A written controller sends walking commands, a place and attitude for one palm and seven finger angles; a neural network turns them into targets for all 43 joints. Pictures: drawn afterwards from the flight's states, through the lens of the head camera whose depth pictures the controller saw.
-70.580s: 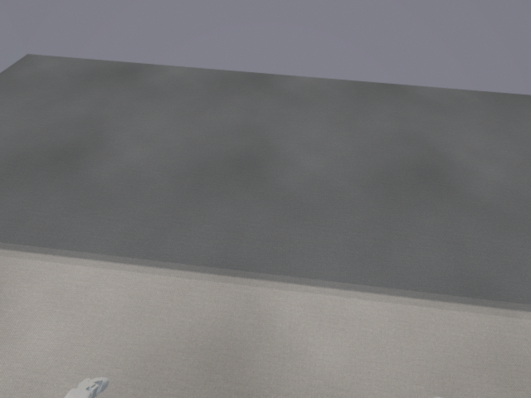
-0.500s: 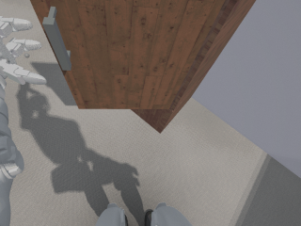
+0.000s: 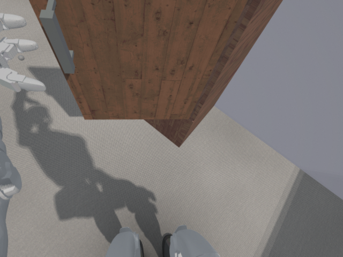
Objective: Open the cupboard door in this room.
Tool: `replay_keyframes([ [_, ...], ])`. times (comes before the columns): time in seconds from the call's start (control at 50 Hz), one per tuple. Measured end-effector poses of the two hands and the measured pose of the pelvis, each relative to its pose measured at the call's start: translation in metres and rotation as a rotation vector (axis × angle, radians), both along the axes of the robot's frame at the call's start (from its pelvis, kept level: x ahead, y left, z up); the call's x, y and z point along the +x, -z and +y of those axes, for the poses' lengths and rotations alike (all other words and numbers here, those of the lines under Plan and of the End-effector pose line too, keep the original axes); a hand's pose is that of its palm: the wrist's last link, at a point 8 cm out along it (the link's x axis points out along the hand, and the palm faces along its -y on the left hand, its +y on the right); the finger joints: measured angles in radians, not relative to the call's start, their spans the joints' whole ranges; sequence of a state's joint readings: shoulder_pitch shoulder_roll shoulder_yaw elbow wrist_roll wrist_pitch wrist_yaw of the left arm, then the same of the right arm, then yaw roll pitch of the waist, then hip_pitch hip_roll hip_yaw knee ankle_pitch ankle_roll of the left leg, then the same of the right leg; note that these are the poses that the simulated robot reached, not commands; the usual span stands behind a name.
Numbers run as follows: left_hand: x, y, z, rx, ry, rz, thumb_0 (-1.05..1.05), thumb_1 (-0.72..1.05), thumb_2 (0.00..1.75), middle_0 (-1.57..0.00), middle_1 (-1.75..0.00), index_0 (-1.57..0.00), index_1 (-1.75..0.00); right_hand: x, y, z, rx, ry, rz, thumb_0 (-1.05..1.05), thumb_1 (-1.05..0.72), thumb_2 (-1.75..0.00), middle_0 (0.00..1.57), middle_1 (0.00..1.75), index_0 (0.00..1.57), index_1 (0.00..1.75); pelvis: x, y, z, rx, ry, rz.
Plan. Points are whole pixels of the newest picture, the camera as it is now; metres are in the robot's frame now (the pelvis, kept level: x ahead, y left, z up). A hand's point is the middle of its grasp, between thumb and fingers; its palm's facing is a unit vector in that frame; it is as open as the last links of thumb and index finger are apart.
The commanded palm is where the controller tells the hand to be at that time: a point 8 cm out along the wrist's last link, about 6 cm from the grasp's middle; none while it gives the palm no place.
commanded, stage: slide the fingers in behind the handle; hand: left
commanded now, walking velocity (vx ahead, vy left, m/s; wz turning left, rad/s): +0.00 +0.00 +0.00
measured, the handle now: (61, 39) +0.57 +0.20 +0.09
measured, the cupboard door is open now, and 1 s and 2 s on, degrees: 43 43 43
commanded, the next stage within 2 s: close the thumb around the handle in 1.46 s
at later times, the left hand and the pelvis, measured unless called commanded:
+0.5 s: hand (40, 58) +0.52 +0.23 +0.09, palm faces -0.01 -1.00 +0.00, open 14.0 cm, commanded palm +0.50 +0.26 +0.09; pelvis +0.01 +0.00 +0.00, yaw +0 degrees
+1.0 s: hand (58, 61) +0.51 +0.20 +0.09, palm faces +0.01 -1.00 -0.01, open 14.0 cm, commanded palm +0.50 +0.23 +0.09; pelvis +0.00 -0.01 +0.00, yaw +1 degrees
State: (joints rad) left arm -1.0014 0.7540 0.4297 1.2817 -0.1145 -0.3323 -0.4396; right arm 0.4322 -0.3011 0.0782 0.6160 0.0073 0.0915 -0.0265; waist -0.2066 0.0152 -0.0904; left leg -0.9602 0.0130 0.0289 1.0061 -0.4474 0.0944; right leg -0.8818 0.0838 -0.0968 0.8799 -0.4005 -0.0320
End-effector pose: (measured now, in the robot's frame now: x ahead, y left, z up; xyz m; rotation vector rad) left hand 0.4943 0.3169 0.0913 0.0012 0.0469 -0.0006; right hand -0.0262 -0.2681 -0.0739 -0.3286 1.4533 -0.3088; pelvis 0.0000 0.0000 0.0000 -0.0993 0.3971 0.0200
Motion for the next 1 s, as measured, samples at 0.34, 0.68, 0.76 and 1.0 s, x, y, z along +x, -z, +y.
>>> replay_keyframes([
  [0.34, 0.007, 0.004, -0.024, -0.004, -0.004, -0.012, -0.01, -0.50, 0.30, -0.30, -1.20, -0.30, -1.20, 0.010, 0.003, 0.009, 0.029, 0.008, -0.035, 0.00, -0.90, -0.90, 0.20, 0.30, 0.20, 0.30, 0.004, -0.001, 0.003, -0.001, 0.005, -0.004],
  [0.68, -0.004, 0.001, -0.051, -0.009, 0.008, -0.020, -0.01, -0.50, 0.30, -0.30, -1.20, -0.30, -1.20, 0.023, 0.011, 0.012, 0.076, -0.007, -0.072, 0.00, -0.90, -0.90, 0.20, 0.30, 0.20, 0.30, 0.005, -0.004, 0.002, 0.009, 0.001, -0.029],
  [0.76, -0.006, 0.002, -0.057, -0.007, -0.010, -0.020, -0.01, -0.50, 0.30, -0.30, -1.20, -0.30, -1.20, 0.024, 0.011, 0.008, 0.075, -0.011, -0.089, 0.00, -0.90, -0.90, 0.20, 0.30, 0.20, 0.30, 0.003, -0.003, -0.001, 0.014, 0.003, -0.035],
  [1.0, -0.006, 0.002, -0.066, 0.011, -0.010, -0.015, -0.01, -0.50, 0.30, -0.28, -1.19, -0.29, -1.20, 0.014, 0.013, -0.002, 0.069, -0.018, -0.073, 0.00, -0.90, -0.90, 0.20, 0.30, 0.20, 0.30, -0.003, -0.001, -0.008, 0.019, -0.006, -0.034],
])
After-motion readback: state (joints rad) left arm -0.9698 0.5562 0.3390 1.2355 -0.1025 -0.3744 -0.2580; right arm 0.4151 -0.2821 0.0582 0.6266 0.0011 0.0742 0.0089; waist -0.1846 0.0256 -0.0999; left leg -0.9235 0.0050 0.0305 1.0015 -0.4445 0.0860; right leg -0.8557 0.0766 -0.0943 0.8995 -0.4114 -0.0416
